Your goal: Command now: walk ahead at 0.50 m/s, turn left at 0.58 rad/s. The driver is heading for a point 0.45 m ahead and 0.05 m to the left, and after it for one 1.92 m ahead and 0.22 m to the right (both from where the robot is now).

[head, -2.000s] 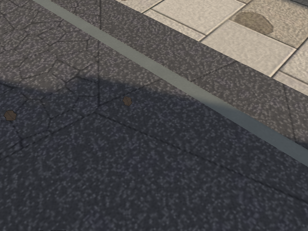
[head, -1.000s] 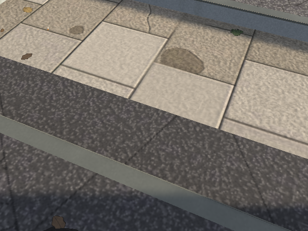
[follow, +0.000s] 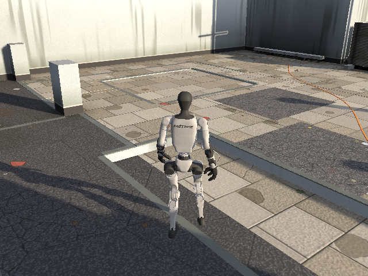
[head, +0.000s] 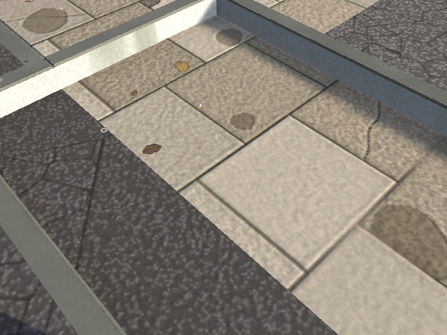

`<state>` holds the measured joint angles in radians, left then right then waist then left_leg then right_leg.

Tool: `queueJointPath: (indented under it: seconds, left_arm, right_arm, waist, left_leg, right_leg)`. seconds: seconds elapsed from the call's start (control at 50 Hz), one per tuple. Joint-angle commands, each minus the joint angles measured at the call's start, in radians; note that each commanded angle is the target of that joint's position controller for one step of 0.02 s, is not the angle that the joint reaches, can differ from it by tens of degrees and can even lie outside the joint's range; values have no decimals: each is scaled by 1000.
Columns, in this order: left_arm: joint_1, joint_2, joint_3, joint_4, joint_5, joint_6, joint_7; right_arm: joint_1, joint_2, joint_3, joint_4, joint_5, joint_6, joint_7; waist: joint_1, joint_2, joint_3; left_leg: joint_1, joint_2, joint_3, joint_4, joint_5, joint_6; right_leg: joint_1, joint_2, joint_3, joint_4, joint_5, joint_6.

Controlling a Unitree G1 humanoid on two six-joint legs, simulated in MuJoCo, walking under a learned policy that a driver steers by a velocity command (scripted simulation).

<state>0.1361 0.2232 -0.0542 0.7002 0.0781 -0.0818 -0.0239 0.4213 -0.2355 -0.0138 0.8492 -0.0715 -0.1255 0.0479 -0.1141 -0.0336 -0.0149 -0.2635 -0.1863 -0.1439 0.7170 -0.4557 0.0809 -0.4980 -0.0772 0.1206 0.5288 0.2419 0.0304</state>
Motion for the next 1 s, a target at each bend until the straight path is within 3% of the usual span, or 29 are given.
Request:
queueJointPath:
  seconds: [0.02,0.06,0.1,0.12,0.14,0.16,0.18,0.2,0.22,0.24,0.26,0.28,0.32,0.34,0.46,0.56,0.62,0.64,0.66,0.68,0.7,0.72,0.74,0.76,0.8,0.86,0.9,0.96,1.0]
  left_arm:
    - [-44,81,15,-27,8,0,-2]
    - [-73,107,29,-25,0,-1,-5]
    - [86,169,67,38,-25,-24,-6]
    - [397,196,91,110,-37,-41,-7]
    - [485,249,103,86,-36,-19,-26]
    - [530,283,118,79,10,5,-45]
    - [464,302,129,75,29,17,-41]
    - [342,200,100,52,21,9,-41]
    - [273,57,54,46,17,-16,-48]
    - [294,126,79,108,-93,24,12]
    - [242,93,51,132,-108,36,33]
    - [183,69,41,137,-96,37,33]
    - [167,115,60,156,-66,35,32]
    - [203,146,72,178,-45,30,32]
    - [400,100,84,268,-55,49,68]
    - [444,77,77,290,-78,74,85]
    - [371,162,104,261,-87,76,57]
    - [362,177,112,246,-105,71,52]
    - [448,135,106,270,-82,45,27]
    - [325,121,112,248,-113,14,-1]
    - [208,158,148,172,-148,-1,4]
    - [127,110,152,104,-161,21,26]
    - [94,48,142,72,-135,58,49]
    - [106,34,149,60,-95,97,68]
    - [187,29,152,51,-101,143,64]
    - [185,30,150,20,-94,161,62]
    - [160,70,160,6,-126,150,45]
    - [147,111,175,8,-130,161,11]
    - [310,138,203,66,-105,151,1]
  right_arm:
    - [116,-121,-16,-27,17,10,1]
    - [138,-139,-6,-17,44,29,-6]
    - [115,-151,17,-24,31,50,5]
    - [35,-91,48,-76,16,45,28]
    - [255,21,59,-75,18,33,37]
    - [244,-53,47,-85,41,35,45]
    - [155,-67,42,-113,40,25,45]
    - [45,-76,37,-141,32,15,23]
    - [-36,-44,47,-128,15,24,3]
    - [-182,-65,22,-237,156,89,-52]
    - [-184,-37,35,-278,150,124,-71]
    - [-206,-15,38,-306,130,139,-78]
    - [-242,16,40,-346,103,136,-88]
    - [-216,43,40,-340,95,130,-88]
    - [-364,99,50,-421,99,107,-46]
    - [-539,166,85,-499,98,64,-7]
    - [-465,81,52,-466,92,13,-2]
    - [-359,-22,12,-450,89,9,-15]
    - [-81,-192,-61,-355,61,9,-4]
    - [109,-205,-66,-248,48,26,-24]
    - [109,-172,-68,-197,60,26,-24]
    - [-51,-136,-65,-217,86,24,-21]
    - [-168,-66,-55,-213,100,19,-18]
    - [-247,14,-45,-206,93,17,-29]
    - [-389,73,-37,-197,74,32,-54]
    - [-450,-17,-63,-192,69,52,-105]
    - [-400,-89,-85,-176,95,59,-124]
    - [-407,-67,-86,-161,119,46,-129]
    - [-395,-47,-89,-102,123,44,-125]
  waist:
    - [-22,38,91]
    - [-19,28,100]
    - [77,22,63]
    - [226,-35,-92]
    - [175,-337,-401]
    - [223,-192,-377]
    - [216,-140,-230]
    - [186,-44,-100]
    - [136,63,12]
    - [174,-27,-18]
    - [101,2,66]
    - [58,-10,138]
    - [50,-50,155]
    - [44,-69,117]
    - [117,30,89]
    - [147,-25,109]
    - [75,-147,-29]
    - [12,-133,-127]
    - [-79,78,-388]
    - [-136,369,-524]
    - [-125,389,-436]
    - [-45,317,-249]
    - [6,211,-63]
    - [52,163,-11]
    - [165,90,58]
    - [224,144,75]
    - [198,188,-27]
    - [187,179,-54]
    - [288,106,-99]
  left_leg:
    - [-64,211,-317,42,28,150]
    - [-32,186,-357,160,25,120]
    - [-232,137,-329,354,109,44]
    - [-509,106,-229,620,222,-36]
    - [-728,-53,6,1107,-385,-128]
    - [-953,-31,11,1476,-435,-152]
    - [-1160,49,11,1646,-292,-159]
    - [-1240,152,-2,1559,-100,-152]
    - [-1127,211,1,1376,96,-104]
    - [-976,194,100,1527,-6,-133]
    - [-960,225,73,1499,-33,-127]
    - [-899,237,72,1369,-17,-107]
    - [-817,237,119,1177,73,-106]
    - [-824,241,105,1258,114,-100]
    - [-1263,318,41,1204,180,-77]
    - [-1100,388,144,958,160,-73]
    - [-392,253,232,587,189,-17]
    - [-135,246,93,305,294,5]
    - [330,445,-80,397,658,129]
    - [459,592,-498,8,686,267]
    - [334,582,-605,-120,599,221]
    - [188,611,-530,-99,427,158]
    - [-7,612,-432,-59,297,117]
    - [-151,587,-313,-21,127,63]
    - [-392,546,-104,19,-54,-3]
    - [-538,487,216,44,20,-52]
    - [-450,501,252,83,-15,-61]
    - [-337,574,230,173,48,-86]
    - [-260,488,302,467,146,-122]
  right_leg:
    - [68,-6,-4,-205,98,14]
    - [125,-1,-17,-355,208,1]
    - [446,-34,-60,-282,316,-70]
    - [870,-146,-15,-47,460,-193]
    - [1237,-395,235,129,793,-462]
    - [1255,-443,368,119,785,-526]
    - [1116,-482,400,53,384,-486]
    - [878,-472,416,-67,-167,-424]
    - [592,-334,244,-172,-376,-336]
    - [479,-382,295,-273,-456,-319]
    - [332,-342,207,-302,-543,-262]
    - [170,-268,86,-326,-574,-198]
    - [67,-170,-68,-378,-428,-173]
    - [120,-197,-68,-356,-315,-196]
    - [579,-221,-83,-156,-208,-173]
    - [554,-194,-52,-126,216,-181]
    - [329,-162,-101,-74,893,-182]
    - [348,-147,-22,87,754,-131]
    - [102,-84,-52,469,589,-64]
    - [-59,134,17,882,-553,7]
    - [-183,164,181,984,-677,-10]
    - [-280,148,161,1026,-647,-16]
    - [-339,125,107,1008,-610,-28]
    - [-311,74,59,976,-556,-43]
    - [-179,30,-6,858,-500,-61]
    - [38,94,-159,439,-304,-17]
    - [167,77,-185,286,-78,19]
    - [238,14,-176,133,23,-19]
    - [418,27,-203,-75,147,-102]
